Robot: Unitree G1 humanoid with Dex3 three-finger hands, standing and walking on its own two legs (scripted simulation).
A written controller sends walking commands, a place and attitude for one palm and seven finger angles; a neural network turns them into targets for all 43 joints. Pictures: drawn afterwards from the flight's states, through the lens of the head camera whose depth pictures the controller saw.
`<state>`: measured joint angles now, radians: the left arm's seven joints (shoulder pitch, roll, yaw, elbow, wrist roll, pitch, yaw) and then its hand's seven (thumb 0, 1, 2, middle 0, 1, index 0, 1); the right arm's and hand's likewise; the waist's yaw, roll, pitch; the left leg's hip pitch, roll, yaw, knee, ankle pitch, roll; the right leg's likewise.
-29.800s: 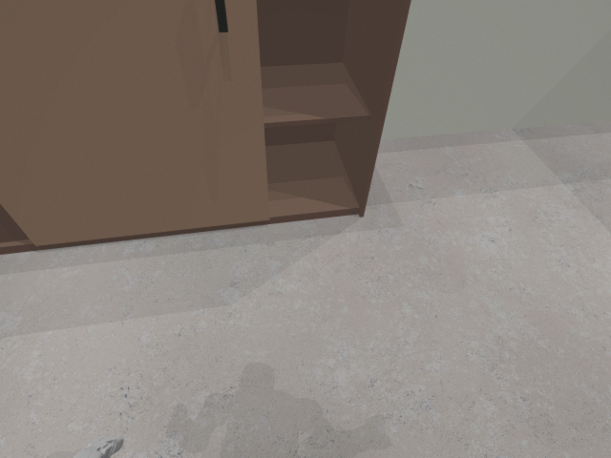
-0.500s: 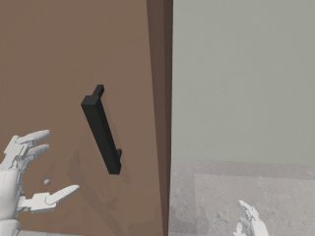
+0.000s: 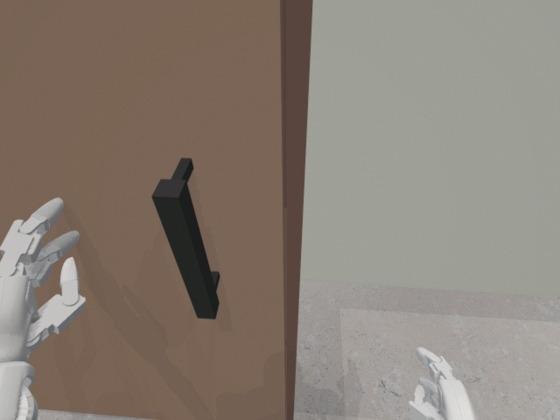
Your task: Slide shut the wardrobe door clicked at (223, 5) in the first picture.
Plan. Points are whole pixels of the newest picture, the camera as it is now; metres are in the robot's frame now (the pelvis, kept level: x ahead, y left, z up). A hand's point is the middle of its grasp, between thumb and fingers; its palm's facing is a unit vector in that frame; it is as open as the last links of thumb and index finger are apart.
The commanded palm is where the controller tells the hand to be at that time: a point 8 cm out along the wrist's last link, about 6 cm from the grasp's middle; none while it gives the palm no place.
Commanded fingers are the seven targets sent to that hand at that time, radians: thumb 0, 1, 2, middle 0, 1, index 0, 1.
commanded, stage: draw the hand back to the body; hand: left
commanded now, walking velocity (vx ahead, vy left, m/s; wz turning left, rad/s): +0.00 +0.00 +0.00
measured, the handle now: (197, 246) +0.25 +0.14 +0.18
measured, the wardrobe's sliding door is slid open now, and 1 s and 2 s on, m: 0.00 0.00 0.00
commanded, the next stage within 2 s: step back with the hand held close in 0.20 s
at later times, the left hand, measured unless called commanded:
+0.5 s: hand (64, 295) +0.18 +0.26 +0.17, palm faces +0.45 -0.78 -0.43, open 7.4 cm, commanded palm +0.12 +0.29 +0.18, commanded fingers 0.00 0.90 0.90 -0.20 -0.30 -0.20 -0.30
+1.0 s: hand (25, 359) +0.12 +0.27 +0.16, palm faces +0.42 -0.79 -0.44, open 7.4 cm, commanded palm +0.06 +0.31 +0.18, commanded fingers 0.00 0.90 0.90 -0.20 -0.30 -0.20 -0.30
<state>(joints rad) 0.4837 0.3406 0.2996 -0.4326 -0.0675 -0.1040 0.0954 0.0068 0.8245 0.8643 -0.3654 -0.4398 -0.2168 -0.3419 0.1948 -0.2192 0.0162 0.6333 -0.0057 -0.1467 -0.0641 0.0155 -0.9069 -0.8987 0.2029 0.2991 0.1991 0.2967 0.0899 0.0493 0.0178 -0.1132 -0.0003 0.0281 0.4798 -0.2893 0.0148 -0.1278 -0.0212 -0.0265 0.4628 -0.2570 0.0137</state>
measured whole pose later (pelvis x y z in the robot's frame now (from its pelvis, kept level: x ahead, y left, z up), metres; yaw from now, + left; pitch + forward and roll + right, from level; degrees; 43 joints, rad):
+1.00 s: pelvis -0.09 +0.01 -0.01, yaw -1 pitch +0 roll -1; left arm 0.52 0.38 0.42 -0.51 -0.02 -0.24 0.15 0.01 0.89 0.90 -0.21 -0.30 -0.22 -0.30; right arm 0.22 -0.23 0.00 0.57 -0.01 -0.07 -0.06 0.01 -0.91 -0.90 0.20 0.30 0.20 0.30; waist 0.03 -0.02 0.04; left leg -0.41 0.00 0.04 0.64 -0.30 0.04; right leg -0.39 -0.01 0.00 0.52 -0.13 0.02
